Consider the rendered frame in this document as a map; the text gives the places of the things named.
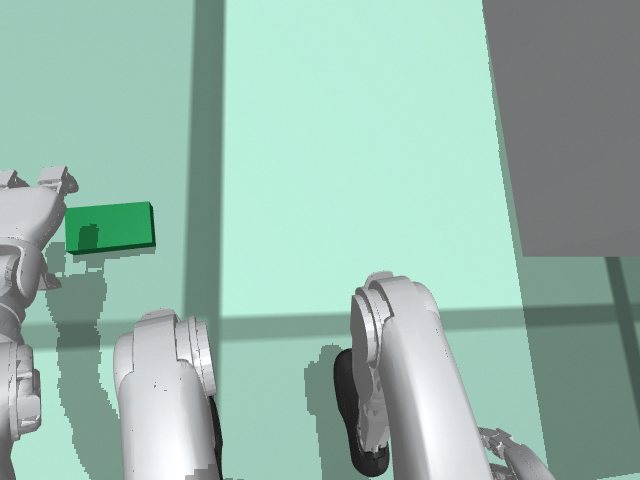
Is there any left robot hand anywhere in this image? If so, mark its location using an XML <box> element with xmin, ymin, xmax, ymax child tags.
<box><xmin>0</xmin><ymin>165</ymin><xmax>79</xmax><ymax>291</ymax></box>

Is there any left robot arm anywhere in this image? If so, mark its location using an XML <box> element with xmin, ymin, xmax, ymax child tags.
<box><xmin>0</xmin><ymin>238</ymin><xmax>44</xmax><ymax>480</ymax></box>

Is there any small box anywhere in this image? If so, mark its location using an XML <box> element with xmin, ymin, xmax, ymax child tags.
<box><xmin>65</xmin><ymin>201</ymin><xmax>156</xmax><ymax>255</ymax></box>

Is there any right robot hand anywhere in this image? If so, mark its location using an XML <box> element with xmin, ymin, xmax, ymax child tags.
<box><xmin>478</xmin><ymin>427</ymin><xmax>556</xmax><ymax>480</ymax></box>

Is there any right robot foot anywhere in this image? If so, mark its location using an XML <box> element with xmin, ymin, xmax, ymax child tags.
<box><xmin>333</xmin><ymin>348</ymin><xmax>389</xmax><ymax>477</ymax></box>

